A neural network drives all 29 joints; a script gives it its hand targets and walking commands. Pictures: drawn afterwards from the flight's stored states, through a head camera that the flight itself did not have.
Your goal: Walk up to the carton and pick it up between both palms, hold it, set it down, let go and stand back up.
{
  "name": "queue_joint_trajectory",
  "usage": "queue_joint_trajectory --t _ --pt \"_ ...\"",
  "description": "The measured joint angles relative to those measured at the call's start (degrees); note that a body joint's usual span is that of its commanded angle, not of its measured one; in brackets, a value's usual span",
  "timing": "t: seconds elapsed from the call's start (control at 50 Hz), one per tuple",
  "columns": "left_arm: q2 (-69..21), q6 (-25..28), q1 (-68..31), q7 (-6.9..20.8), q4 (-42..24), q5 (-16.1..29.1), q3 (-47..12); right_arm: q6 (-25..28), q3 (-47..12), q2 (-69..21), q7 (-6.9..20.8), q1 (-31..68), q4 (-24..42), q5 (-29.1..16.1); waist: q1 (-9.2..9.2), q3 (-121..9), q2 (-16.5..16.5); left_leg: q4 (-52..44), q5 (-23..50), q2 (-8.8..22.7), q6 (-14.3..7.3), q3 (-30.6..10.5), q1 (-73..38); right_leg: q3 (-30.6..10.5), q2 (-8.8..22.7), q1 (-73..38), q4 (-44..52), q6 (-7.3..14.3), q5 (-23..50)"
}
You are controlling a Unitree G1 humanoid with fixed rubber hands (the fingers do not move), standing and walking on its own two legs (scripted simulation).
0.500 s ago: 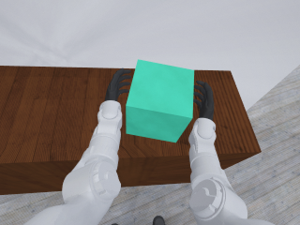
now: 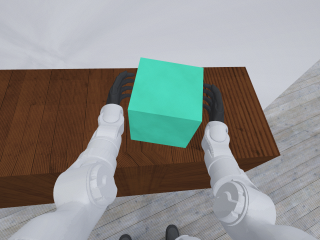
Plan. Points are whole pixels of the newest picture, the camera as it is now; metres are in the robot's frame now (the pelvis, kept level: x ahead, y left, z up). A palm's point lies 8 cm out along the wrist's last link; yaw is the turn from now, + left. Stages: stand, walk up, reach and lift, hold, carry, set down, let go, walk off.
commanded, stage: set down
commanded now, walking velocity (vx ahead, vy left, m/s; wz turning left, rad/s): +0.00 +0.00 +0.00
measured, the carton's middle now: (164, 106) +0.45 -0.04 -0.01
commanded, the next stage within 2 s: none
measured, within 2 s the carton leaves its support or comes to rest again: neither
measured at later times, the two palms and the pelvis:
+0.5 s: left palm (100, 93) +0.46 +0.12 +0.05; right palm (223, 108) +0.40 -0.18 +0.05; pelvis -0.02 +0.01 -0.03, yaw -1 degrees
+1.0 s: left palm (89, 84) +0.44 +0.13 +0.11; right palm (232, 101) +0.39 -0.18 +0.10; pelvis -0.04 -0.01 -0.01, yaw +2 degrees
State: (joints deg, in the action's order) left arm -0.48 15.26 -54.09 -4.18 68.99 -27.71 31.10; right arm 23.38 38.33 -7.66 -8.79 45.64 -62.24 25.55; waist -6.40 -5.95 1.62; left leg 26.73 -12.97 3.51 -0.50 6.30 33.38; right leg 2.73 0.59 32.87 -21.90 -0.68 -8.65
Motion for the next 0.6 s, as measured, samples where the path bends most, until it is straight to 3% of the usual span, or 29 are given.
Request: queue_joint_trajectory --t 0.08,0.16,0.3,0.44,0.6 --pt "3.1 1.0 -2.3 -1.5 6.8 6.7 -6.0 -0.7 -6.5 3.1 -1.5 1.7 -6.4 -7.7 -0.36 -2.9 -1.2 2.4 -0.4 0.0 -0.2 -0.4 5.5 0.2 0.1 5.2 -2.1 -0.1 -0.4" --pt "5.1 3.5 -4.7 -2.1 13.2 13.4 -10.2 -0.1 -13.0 4.8 -2.7 2.5 -8.5 -14.5 -0.28 -6.9 -2.0 5.1 -0.9 -0.2 -0.5 -0.5 12.0 0.0 0.4 12.0 -5.2 -0.3 -1.1" --pt "7.3 6.0 -6.3 -2.5 15.6 21.8 -18.1 1.7 -21.2 8.2 -2.8 4.1 -12.4 -23.0 -0.01 -11.6 -3.0 11.1 -2.9 -0.2 -0.7 -2.2 19.8 -0.1 0.3 19.0 -9.9 -0.7 -2.5" --pt "9.9 2.2 -7.8 -2.5 14.5 30.0 -27.9 -0.7 -25.0 10.2 -2.0 6.2 -12.7 -30.7 -0.88 -13.2 -3.1 14.7 -4.3 0.3 -0.2 -4.7 20.6 0.5 -0.8 18.5 -11.1 -0.7 -2.6" --pt "13.1 -3.8 -11.9 -1.0 16.4 34.8 -33.6 -9.5 -27.9 15.2 -1.4 11.3 -12.6 -36.2 -1.58 -10.5 -1.3 13.1 -3.3 0.1 0.0 -5.1 13.1 0.3 -0.9 11.3 -9.9 -0.4 -1.6"
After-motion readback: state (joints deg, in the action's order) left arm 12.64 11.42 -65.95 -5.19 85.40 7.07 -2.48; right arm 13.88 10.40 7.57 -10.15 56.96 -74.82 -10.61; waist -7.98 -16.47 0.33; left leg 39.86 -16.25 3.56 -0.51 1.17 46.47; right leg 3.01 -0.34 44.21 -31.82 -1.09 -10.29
